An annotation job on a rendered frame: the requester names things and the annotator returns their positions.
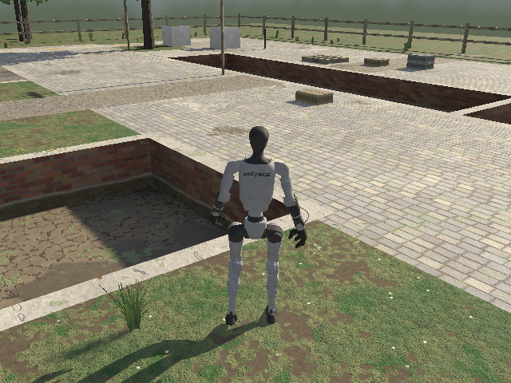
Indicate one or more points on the robot right forearm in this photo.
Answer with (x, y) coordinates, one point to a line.
(296, 215)

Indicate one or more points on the robot left forearm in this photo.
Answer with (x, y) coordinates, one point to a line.
(218, 206)

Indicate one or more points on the robot right upper arm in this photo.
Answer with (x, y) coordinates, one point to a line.
(286, 183)

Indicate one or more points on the right robot shin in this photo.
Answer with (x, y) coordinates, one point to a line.
(272, 287)

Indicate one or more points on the robot right hand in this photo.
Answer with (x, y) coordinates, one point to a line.
(302, 235)

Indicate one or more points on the left robot thigh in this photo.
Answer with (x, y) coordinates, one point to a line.
(236, 239)

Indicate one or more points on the robot left hand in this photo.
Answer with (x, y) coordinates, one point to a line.
(221, 216)

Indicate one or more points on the robot left upper arm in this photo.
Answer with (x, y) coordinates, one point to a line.
(232, 167)

